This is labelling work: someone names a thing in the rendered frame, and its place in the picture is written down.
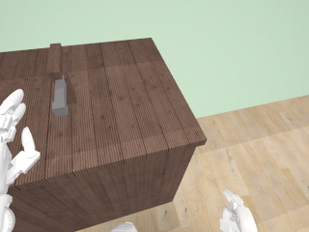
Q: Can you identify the left robot forearm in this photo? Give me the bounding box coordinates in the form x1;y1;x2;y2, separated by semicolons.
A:
0;194;15;232

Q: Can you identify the counter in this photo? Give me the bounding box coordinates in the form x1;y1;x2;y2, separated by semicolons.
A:
0;38;207;232

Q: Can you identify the tap lever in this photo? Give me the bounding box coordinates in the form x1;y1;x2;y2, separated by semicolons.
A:
51;74;69;117

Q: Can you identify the left robot thigh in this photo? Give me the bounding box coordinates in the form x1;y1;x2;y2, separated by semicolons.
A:
111;222;137;232

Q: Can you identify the robot right hand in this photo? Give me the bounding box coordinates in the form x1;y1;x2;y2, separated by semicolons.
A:
219;189;258;232

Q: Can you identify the robot left hand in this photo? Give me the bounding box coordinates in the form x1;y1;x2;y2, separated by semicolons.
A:
0;89;41;194

